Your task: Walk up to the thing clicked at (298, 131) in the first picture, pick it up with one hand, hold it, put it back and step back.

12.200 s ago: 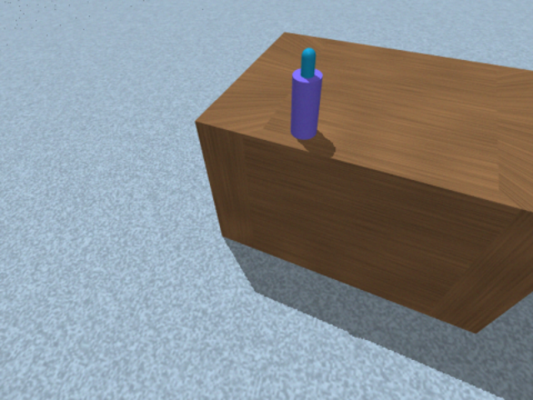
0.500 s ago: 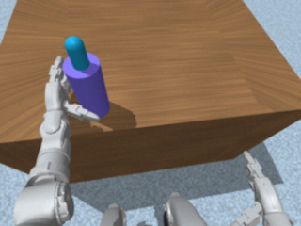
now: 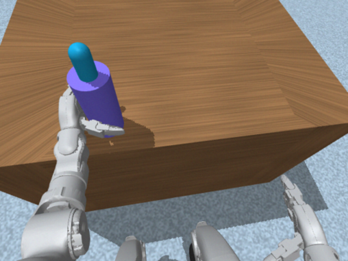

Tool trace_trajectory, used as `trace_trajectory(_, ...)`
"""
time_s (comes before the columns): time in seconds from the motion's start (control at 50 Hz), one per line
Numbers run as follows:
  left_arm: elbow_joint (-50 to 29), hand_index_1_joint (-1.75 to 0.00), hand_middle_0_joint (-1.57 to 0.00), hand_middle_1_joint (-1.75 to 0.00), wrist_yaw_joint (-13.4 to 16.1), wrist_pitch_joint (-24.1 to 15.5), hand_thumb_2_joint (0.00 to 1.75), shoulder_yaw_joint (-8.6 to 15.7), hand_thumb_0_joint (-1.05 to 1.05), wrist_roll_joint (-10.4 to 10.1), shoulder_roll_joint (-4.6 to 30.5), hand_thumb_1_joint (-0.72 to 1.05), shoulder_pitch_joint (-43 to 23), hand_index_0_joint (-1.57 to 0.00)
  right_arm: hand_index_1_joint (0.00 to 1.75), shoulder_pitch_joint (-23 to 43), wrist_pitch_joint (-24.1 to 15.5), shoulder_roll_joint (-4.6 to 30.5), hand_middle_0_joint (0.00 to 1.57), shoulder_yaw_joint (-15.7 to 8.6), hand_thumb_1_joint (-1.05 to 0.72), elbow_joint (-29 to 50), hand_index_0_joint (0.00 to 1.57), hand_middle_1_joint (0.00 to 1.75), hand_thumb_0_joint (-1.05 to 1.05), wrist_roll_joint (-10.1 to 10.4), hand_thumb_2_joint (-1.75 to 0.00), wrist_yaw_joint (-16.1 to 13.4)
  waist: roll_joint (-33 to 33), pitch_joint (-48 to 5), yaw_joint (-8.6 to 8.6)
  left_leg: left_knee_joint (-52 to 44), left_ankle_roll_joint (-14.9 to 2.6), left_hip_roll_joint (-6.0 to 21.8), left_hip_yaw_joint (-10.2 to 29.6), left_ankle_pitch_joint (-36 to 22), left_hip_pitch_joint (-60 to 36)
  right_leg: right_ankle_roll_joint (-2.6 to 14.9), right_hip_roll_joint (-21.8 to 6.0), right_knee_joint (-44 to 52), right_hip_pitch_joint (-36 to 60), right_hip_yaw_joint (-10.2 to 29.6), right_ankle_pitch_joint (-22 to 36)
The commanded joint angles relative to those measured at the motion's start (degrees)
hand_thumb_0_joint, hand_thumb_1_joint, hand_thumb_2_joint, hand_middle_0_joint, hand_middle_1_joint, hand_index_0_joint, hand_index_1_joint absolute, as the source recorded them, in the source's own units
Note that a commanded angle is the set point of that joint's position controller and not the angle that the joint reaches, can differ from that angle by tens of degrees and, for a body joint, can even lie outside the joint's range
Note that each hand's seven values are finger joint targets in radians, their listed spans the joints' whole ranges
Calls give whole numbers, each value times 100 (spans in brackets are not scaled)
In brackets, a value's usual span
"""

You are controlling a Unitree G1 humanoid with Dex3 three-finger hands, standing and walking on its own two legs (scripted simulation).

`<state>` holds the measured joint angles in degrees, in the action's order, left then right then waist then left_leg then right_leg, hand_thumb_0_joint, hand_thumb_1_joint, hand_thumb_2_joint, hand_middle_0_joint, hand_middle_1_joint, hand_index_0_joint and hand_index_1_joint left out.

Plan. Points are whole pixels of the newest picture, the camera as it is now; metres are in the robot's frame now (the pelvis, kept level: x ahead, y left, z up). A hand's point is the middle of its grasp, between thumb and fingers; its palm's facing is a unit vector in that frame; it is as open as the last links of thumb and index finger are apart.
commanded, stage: close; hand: left
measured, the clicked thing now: (96, 94) +0.47 +0.13 +0.09
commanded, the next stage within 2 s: settle in 0.26 s
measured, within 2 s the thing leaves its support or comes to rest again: leaves its support in 0.68 s
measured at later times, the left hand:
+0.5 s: hand (98, 104) +0.47 +0.13 +0.05, palm faces +0.02 -1.00 -0.01, open 10.9 cm
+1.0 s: hand (92, 90) +0.49 +0.14 +0.08, palm faces +0.02 -1.00 -0.02, open 11.1 cm
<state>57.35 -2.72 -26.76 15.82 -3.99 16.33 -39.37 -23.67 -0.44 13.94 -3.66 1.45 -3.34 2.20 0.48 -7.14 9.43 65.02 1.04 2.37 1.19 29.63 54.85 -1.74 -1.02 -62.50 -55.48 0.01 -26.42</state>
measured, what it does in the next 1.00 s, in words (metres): stands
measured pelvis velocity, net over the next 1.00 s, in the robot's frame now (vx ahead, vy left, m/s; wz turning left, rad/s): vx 0.01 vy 0.00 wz -0.01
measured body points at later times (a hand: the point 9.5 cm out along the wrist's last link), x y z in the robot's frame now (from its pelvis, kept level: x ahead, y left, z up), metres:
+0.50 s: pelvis -0.01 +0.00 +0.00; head +0.10 +0.02 +0.43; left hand +0.47 +0.19 +0.05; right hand +0.15 -0.26 -0.01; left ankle +0.01 +0.13 -0.65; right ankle +0.03 -0.14 -0.65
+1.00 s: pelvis +0.01 +0.00 +0.02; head +0.11 +0.02 +0.46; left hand +0.48 +0.19 +0.08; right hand +0.17 -0.26 +0.00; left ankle +0.01 +0.13 -0.65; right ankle +0.03 -0.14 -0.65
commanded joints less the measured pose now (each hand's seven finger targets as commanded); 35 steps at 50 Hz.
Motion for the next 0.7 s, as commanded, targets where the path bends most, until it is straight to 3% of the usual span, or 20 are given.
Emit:
trace_trajectory(0.0, -1711, -66, -80, -65, -46, -429, 51, 149, 0, -116, 1072, -29, -2524, -79, 5, -188, -261, 894, 5, -631, 52, 1131, 5, 5, 0, 62, -5, -103, -613, -3039, 42, -813, -71, -186, -20, -2007, -1844, 261, 175, 648, 1507, -144, 1905)
trace_trajectory(0.06, -1166, -74, -87, -72, -56, -291, 58, -48, 0, -120, 741, -25, -2426, -87, 5, -148, -257, 811, 5, -507, 51, 1043, 5, 5, 0, 61, -5, -121, -341, -2595, 183, -796, -109, -159, -22, -1944, -1583, 231, 178, 694, 1340, -126, 1935)
trace_trajectory(0.1, -1216, -76, -91, -75, -27, -336, 60, 116, 0, -43, 1105, -22, -2761, -90, 5, -105, -251, 750, 5, -430, 51, 897, 5, 5, 0, 53, -5, -136, -505, -2486, 155, -807, -112, -185, -57, -1667, -1403, 220, 150, 727, 1303, -82, 1740)
trace_trajectory(0.16, -707, -84, -98, -82, -56, -320, 67, 68, 0, -29, 860, -15, -2614, -97, 5, -110, -264, 835, 5, -503, 52, 987, 5, 5, 0, 20, -5, -135, -381, -2294, 259, -859, -104, -164, -7, -1415, -1425, 248, 178, 731, 1041, -135, 1439)
trace_trajectory(0.2, -566, -89, -102, -88, -34, -334, 73, 189, 0, -49, 1028, -8, -2721, -102, 5, -99, -273, 916, 5, -581, 52, 969, 5, 5, 0, 28, -5, -141, -323, -2163, 293, -891, -117, -175, -10, -1128, -1282, 237, 182, 768, 973, -135, 1234)
trace_trajectory(0.24, -731, -99, -108, -98, -32, -384, 84, 308, 0, -23, 1271, -5, -2876, -108, 5, -176, -288, 809, 5, -441, 52, 950, 5, 5, 0, 20, -5, -127, -370, -2452, 253, -850, -141, -192, -36, -1134, -1273, 224, 164, 750, 1155, -98, 1283)
trace_trajectory(0.28, -788, -107, -115, -106, -55, -372, 91, 233, 0, -41, 1196, -5, -3011, -115, 5, -160, -307, 771, 5, -420, 52, 960, 5, 5, 0, 35, -5, -130, -467, -2530, 247, -861, -146, -219, -60, -1079, -1310, 212, 158, 772, 1203, -80, 1260)
trace_trajectory(0.3, -563, -113, -119, -112, -59, -336, 97, 237, 0, -73, 1082, -2, -2967, -119, 5, -224, -304, 880, 5, -555, 52, 933, 5, 5, 0, 32, -5, -155, -346, -2402, 370, -871, -147, -193, -21, -1071, -1300, 220, 175, 767, 1061, -112, 1237)
trace_trajectory(0.36, -943, -127, -122, -124, -34, -333, 112, 280, 0, -58, 1310, 10, -3260, -121, 5, -130, -311, 754, 5, -374, 52, 858, 5, 5, 0, 30, -6, -147, -653, -2749, 182, -879, -126, -215, -53, -1145, -1401, 226, 149, 769, 1241, -96, 1286)
trace_trajectory(0.38, -710, -128, -123, -125, -28, -292, 118, 249, 0, -50, 1205, 14, -3073, -122, 5, -71, -304, 767, 5, -383, 52, 984, 5, 5, 0, 32, -6, -147, -430, -2678, 212, -876, -139, -202, -30, -1133, -1267, 223, 154, 752, 1280, -108, 1275)
trace_trajectory(0.4, -1043, -130, -124, -126, -7, -308, 121, 300, 0, -39, 1387, 17, -3174, -122, 5, 25, -313, 880, 5, -528, 52, 981, 5, 5, 0, 46, -6, -177, -474, -2760, 161, -887, -146, -208, -56, -1040, -1264, 216, 144, 777, 1344, -72, 1227)
trace_trajectory(0.42, -1249, -132, -125, -129, 1, -306, 123, 363, 0, -61, 1543, 17, -3366, -123, 5, 146, -313, 1066, 5, -707, 52, 1132, 5, 5, 0, 49, -6, -214, -498, -3019, 141, -896, -143, -213, -75, -1109, -1451, 198, 144, 836, 1463, -55, 1311)
trace_trajectory(0.44, -963, -133, -126, -130, -6, -239, 125, 218, 0, -44, 1284, 21, -3227, -124, 5, 77, -308, 998, 5, -629, 52, 1033, 5, 5, 0, 42, -6, -224, -503, -2818, 217, -937, -126, -197, -41, -1061, -1484, 217, 163, 822, 1306, -96, 1245)
trace_trajectory(0.46, -1329, -135, -126, -132, -17, -264, 127, 138, 0, -82, 1219, 22, -3410, -124, 5, -42, -292, 844, 5, -472, 52, 966, 5, 5, 0, 34, -6, -212, -656, -2935, 200, -928, -110, -190, -45, -1194, -1519, 229, 154, 795, 1375, -95, 1351)
trace_trajectory(0.48, -1619, -135, -126, -132, 4, -268, 128, 182, 0, -80, 1368, 22, -3621, -125, 5, 0, -281, 714, 5, -315, 52, 1000, 5, 5, 0, 52, -6, -211, -670, -3083, 94, -926, -115, -204, -68, -1281, -1594, 215, 149, 821, 1488, -82, 1441)
trace_trajectory(0.52, -1385, -142, -132, -138, 16, -186, 130, 245, 0, -121, 1427, 12, -3403, -131, 5, 130, -263, 818, 5, -437, 52, 1070, 5, 5, 0, 86, -6, -252, -491, -3085, 71, -968, -113, -199, -67, -1423, -1538, 214, 151, 826, 1717, -96, 1570)
trace_trajectory(0.54, -1717, -143, -132, -139, 15, -180, 130, 256, 0, -150, 1498, 9, -3478, -131, 5, 139, -248, 953, 5, -573, 51, 1012, 5, 5, 0, 87, -6, -275, -665, -3224, 61, -956, -100, -189, -59, -1587, -1742, 228, 150, 794, 1709, -89, 1695)
trace_trajectory(0.58, -1981, -143, -132, -140, -36, -154, 131, 125, 0, -219, 1319, 8, -3682, -130, 5, 26, -232, 733, 5, -347, 52, 956, 5, 5, 0, 84, -6, -267, -788, -3269, 81, -946, -92, -171, -61, -1817, -1969, 231, 158, 812, 1685, -100, 1860)
trace_trajectory(0.64, -1910, -144, -132, -141, -21, -34, 131, 200, 0, -249, 1498, 3, -3461, -131, 5, 125, -205, 839, 5, -435, 51, 898, 5, 5, 0, 117, -6, -297, -664, -3138, 12, -987, -98, -175, -76, -2020, -1924, 221, 146, 851, 1867, -97, 2083)
trace_trajectory(0.68, -2060, -144, -130, -141, -8, 3, 132, 134, 0, -267, 1400, 2, -3523, -129, 5, 67, -178, 753, 5, -314, 52, 869, 5, 5, 0, 104, -6, -282, -768, -3157, 40, -979, -82, -147, -52, -2289, -2134, 239, 153, 828, 1818, -117, 2236)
